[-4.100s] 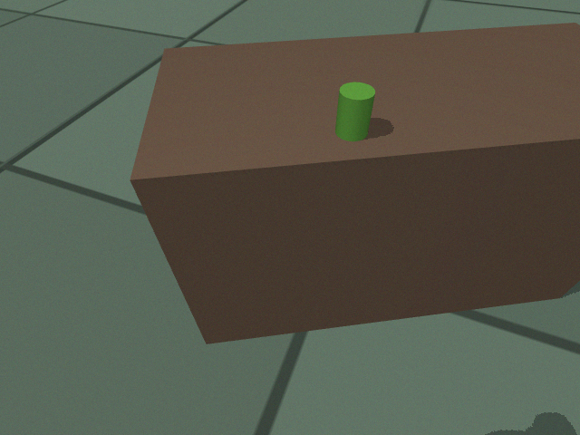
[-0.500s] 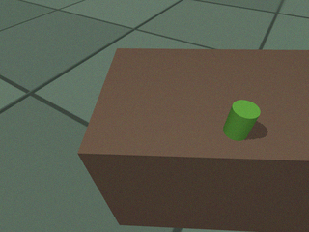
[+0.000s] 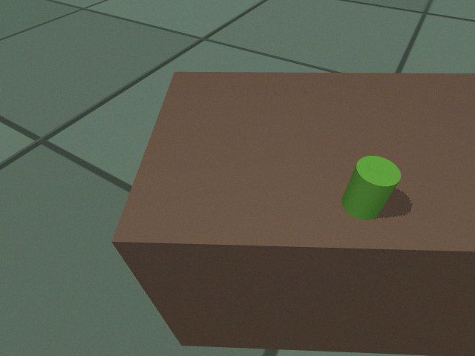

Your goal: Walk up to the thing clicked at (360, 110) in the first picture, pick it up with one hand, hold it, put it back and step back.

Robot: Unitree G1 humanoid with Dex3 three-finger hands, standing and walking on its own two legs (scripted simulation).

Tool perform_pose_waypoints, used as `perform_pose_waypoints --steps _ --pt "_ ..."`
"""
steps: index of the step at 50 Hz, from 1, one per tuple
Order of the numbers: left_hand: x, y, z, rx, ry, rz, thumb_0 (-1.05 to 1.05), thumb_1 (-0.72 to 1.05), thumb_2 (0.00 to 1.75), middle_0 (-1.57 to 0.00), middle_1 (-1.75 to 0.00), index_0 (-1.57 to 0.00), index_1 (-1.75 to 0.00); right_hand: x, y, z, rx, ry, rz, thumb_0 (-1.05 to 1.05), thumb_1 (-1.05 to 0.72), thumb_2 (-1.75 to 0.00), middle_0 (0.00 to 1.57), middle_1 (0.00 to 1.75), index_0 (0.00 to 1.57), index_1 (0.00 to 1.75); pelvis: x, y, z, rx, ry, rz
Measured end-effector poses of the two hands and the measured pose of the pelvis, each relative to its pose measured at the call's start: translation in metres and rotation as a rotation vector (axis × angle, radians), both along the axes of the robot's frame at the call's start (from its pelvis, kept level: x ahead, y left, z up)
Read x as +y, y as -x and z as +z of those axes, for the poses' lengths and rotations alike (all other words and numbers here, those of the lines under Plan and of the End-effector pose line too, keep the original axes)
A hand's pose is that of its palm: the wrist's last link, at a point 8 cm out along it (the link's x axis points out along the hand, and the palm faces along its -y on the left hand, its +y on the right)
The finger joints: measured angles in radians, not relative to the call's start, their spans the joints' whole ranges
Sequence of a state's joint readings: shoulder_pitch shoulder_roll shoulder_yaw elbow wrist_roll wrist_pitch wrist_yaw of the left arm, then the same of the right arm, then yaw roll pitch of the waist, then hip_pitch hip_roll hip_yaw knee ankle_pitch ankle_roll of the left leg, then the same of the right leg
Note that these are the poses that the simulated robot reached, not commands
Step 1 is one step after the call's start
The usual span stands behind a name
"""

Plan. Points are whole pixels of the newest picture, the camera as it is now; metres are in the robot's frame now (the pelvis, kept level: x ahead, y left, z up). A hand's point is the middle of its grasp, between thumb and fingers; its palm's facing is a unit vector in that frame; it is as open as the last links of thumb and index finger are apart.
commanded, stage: stand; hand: right
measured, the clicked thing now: (368, 188) +0.39 -0.22 +0.07
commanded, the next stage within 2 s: rise first in 1.52 s
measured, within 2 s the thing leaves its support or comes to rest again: neither
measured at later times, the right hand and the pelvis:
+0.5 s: hand out of the picture +0.08 -0.25 -0.16, palm faces -0.03 +0.94 -0.34, open 7.4 cm; pelvis +0.01 +0.00 +0.00, yaw +0 degrees
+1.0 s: hand out of the picture +0.08 -0.26 -0.16, palm faces -0.03 +0.94 -0.34, open 7.4 cm; pelvis +0.01 +0.00 +0.00, yaw +0 degrees
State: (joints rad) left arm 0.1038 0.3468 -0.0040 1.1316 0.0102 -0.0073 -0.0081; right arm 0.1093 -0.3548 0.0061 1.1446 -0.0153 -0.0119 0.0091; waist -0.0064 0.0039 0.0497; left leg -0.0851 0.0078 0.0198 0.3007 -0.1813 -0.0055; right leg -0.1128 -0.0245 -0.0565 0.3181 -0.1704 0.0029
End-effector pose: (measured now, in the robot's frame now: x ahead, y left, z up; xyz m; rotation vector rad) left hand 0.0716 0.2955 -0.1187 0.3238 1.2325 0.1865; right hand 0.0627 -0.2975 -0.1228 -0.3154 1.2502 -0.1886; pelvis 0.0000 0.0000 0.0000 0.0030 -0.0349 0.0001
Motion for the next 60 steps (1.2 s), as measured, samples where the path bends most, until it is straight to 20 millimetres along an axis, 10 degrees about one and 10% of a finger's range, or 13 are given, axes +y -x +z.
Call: perform_pose_waypoints --steps 60 --pt "-0.001 -0.003 0.001 0.004 -0.005 -0.001 0.0 0.9 0.9 -0.21 -0.3 -0.21 -0.3 -0.002 -0.005 0.001 -0.007 0.001 0.0 0.0 -0.9 -0.89 0.21 0.3 0.21 0.3 -0.002 -0.006 0.0 -0.001 0.0 -0.008"
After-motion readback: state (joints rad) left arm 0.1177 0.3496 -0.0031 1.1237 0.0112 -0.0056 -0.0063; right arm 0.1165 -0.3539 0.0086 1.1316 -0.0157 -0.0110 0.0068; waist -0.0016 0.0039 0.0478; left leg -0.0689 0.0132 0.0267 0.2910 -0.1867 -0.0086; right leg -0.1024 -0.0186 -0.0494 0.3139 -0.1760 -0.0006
